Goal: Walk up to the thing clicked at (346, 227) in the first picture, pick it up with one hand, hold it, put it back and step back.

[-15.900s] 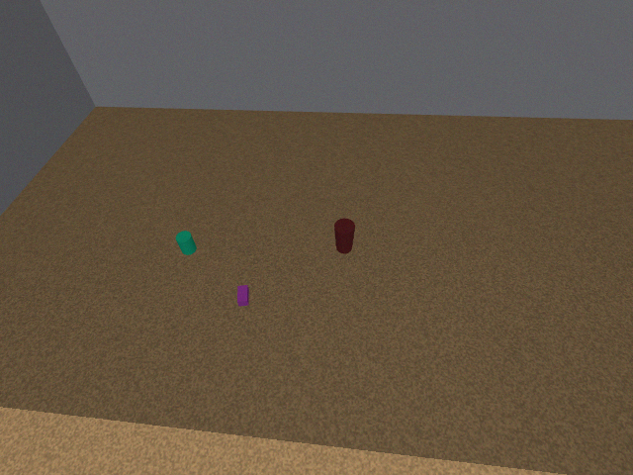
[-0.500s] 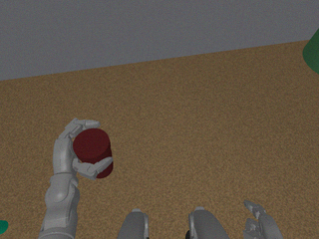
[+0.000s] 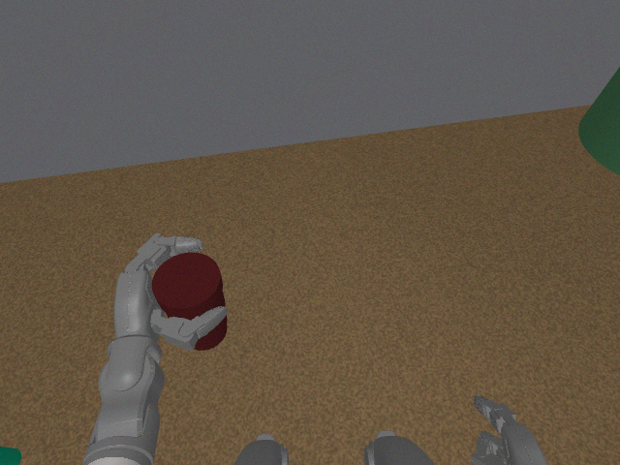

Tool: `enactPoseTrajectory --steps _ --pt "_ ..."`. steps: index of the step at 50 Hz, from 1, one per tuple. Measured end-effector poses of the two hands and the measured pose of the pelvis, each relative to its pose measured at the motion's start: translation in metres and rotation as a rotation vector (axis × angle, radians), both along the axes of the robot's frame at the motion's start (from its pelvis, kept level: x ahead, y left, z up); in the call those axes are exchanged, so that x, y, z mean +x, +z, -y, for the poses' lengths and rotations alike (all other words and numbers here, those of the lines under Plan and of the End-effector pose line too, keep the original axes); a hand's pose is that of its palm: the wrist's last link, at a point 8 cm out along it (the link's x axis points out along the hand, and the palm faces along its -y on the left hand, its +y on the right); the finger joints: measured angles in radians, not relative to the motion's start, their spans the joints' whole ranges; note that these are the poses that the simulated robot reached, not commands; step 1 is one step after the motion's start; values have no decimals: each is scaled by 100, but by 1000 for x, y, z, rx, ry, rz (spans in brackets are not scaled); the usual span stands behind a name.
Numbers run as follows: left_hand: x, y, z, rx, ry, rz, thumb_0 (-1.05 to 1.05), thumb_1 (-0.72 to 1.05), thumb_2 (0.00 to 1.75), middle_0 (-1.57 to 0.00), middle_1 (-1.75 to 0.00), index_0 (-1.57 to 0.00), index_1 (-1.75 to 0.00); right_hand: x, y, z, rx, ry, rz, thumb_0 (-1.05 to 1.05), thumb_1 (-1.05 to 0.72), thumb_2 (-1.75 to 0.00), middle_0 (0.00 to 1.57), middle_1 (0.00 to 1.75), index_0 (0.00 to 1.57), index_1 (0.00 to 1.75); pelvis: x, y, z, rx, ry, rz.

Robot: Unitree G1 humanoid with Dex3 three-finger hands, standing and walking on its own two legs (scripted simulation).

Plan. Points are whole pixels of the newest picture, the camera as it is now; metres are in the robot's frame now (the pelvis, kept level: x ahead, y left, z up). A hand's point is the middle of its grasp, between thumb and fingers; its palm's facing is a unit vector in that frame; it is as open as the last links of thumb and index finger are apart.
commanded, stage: lift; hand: left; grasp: from the side
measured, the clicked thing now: (196, 307) +0.33 +0.17 -0.01
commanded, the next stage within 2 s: hold in 0.30 s
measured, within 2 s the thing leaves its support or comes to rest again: neither
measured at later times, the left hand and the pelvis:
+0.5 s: hand (188, 280) +0.34 +0.17 +0.05, palm faces +0.08 -1.00 -0.03, open 10.8 cm; pelvis +0.01 +0.00 +0.02, yaw +0 degrees
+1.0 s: hand (182, 279) +0.33 +0.17 +0.07, palm faces +0.09 -1.00 -0.04, open 10.8 cm; pelvis +0.00 +0.00 +0.02, yaw +0 degrees
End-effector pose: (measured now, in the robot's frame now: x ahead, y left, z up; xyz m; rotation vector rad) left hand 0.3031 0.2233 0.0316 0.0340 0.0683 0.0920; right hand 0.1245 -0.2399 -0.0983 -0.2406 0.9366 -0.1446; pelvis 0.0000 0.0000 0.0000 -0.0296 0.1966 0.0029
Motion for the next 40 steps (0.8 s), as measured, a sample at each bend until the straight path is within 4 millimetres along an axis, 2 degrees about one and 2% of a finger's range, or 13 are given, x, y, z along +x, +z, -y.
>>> enactPoseTrajectory --steps 18,40 --pt "11 17 3 -7 -11 19 1 -47 110 -73 -101 -65 -102 3 11 0 9 -14 -10 1 -90 -90 20 30 20 30 10 12 -1 4 -5 37" --pt "-2 32 5 -3 -5 35 1 -45 108 -73 -101 -65 -102 2 23 -1 13 -10 10 1 -92 -90 20 30 20 30 6 22 0 7 -4 86"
